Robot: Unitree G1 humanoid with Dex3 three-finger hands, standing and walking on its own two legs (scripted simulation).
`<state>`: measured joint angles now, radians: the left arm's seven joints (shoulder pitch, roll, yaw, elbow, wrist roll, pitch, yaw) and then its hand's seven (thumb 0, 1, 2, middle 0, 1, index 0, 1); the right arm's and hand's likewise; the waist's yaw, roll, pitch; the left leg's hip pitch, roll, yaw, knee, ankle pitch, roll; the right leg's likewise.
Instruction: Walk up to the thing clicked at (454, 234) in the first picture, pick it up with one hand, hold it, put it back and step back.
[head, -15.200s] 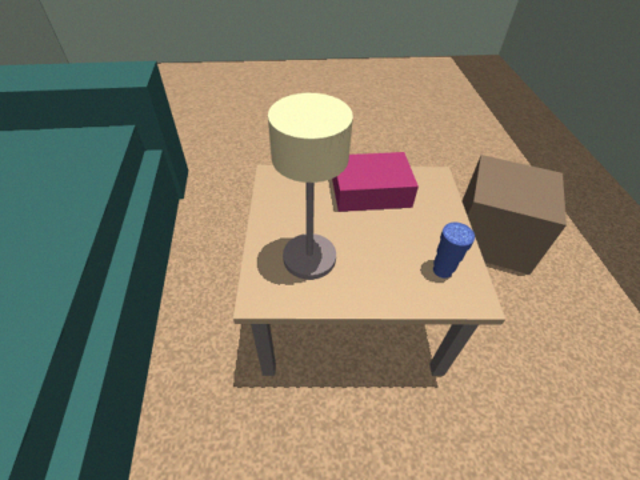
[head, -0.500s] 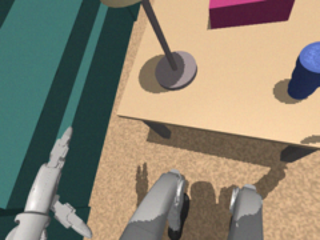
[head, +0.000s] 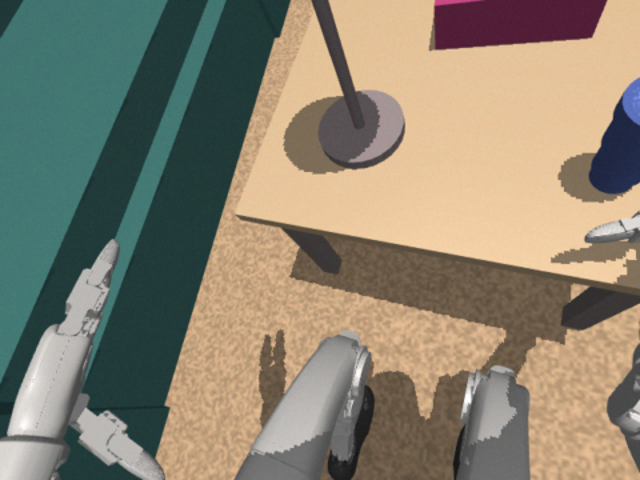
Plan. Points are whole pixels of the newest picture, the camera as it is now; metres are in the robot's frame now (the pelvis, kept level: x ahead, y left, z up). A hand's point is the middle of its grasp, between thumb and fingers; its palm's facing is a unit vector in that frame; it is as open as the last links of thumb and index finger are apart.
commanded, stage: rest palm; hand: right
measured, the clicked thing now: (635, 144) +0.55 -0.24 -0.05
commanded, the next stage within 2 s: close in 0.08 s
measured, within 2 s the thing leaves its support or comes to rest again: leaves its support in 1.40 s
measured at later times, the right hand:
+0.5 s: hand (622, 157) +0.53 -0.23 -0.05, palm faces +0.21 +0.98 +0.01, open 15.4 cm
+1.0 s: hand (627, 154) +0.54 -0.23 -0.05, palm faces +0.22 +0.98 +0.00, open 9.4 cm
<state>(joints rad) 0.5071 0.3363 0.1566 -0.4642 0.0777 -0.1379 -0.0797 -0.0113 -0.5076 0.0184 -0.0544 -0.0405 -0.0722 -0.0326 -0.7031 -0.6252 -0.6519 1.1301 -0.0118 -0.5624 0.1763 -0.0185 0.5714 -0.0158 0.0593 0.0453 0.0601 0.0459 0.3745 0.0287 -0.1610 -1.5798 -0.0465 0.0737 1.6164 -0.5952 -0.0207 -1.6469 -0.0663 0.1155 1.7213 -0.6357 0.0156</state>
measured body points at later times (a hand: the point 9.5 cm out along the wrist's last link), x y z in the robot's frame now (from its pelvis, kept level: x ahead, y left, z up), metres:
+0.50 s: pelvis +0.00 +0.00 -0.01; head +0.20 -0.08 +0.39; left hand +0.19 +0.25 +0.14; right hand +0.52 -0.28 -0.05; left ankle +0.07 +0.13 -0.52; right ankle +0.06 -0.12 -0.52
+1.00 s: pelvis +0.00 +0.01 -0.01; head +0.21 -0.08 +0.39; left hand +0.19 +0.25 +0.13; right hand +0.52 -0.28 -0.04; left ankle +0.07 +0.13 -0.52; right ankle +0.06 -0.12 -0.52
